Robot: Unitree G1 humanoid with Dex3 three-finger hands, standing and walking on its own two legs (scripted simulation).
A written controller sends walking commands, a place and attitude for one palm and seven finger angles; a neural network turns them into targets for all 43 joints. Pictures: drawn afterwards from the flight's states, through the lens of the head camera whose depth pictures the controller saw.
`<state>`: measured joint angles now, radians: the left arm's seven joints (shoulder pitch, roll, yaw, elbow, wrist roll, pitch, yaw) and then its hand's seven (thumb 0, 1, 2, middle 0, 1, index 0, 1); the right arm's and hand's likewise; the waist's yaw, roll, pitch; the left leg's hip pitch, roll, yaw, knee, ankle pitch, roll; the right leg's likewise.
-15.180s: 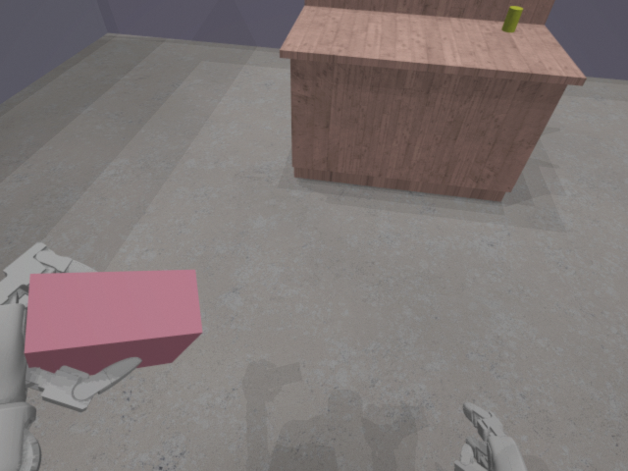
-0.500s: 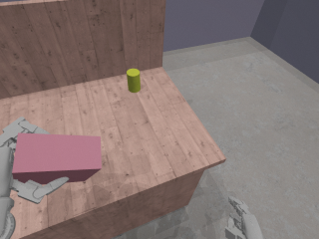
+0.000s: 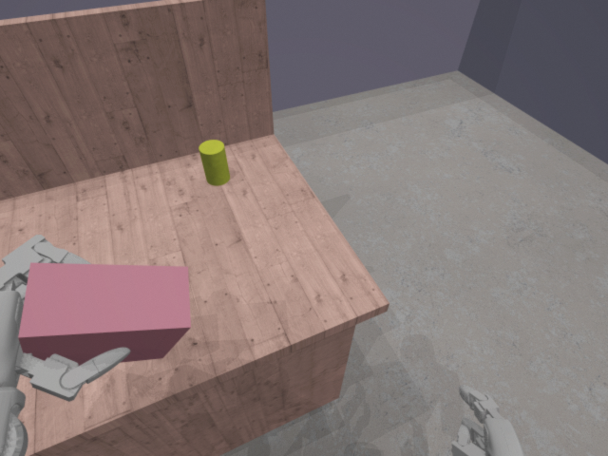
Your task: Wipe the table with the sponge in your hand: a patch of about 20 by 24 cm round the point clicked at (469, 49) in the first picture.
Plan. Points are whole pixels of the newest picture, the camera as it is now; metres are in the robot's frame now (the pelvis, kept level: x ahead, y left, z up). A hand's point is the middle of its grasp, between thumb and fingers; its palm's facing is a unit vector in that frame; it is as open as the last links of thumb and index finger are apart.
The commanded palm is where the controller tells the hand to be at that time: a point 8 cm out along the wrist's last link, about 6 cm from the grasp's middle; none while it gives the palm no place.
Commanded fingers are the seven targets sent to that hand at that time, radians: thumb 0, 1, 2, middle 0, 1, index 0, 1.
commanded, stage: come to a stop and stand still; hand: left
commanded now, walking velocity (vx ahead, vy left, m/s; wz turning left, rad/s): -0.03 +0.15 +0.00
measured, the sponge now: (132, 318) +0.23 +0.20 +0.13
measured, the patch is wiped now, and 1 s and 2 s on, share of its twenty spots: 0.00 0.00 0.00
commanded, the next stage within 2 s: none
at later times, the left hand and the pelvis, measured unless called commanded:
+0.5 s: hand (12, 318) +0.21 +0.29 +0.16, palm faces +0.37 -0.84 -0.39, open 10.4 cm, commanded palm +0.14 +0.32 +0.18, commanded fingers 0.00 0.10 1.30 -1.20 -1.60 -1.20 -1.60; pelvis -0.03 +0.05 +0.00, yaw -2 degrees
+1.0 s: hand out of the picture +0.20 +0.37 +0.16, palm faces +0.28 -0.86 -0.43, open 10.4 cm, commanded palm +0.13 +0.41 +0.18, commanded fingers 0.00 0.10 1.30 -1.20 -1.60 -1.20 -1.60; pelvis -0.04 +0.13 +0.00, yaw -1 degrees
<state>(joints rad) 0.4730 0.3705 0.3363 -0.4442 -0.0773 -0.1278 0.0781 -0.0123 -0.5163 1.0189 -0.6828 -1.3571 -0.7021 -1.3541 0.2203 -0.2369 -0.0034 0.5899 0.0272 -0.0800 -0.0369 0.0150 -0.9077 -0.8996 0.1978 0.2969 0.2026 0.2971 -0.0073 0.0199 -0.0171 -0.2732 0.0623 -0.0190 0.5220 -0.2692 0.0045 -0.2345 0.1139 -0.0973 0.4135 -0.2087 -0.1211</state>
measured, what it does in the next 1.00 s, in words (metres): steps to the left: right foot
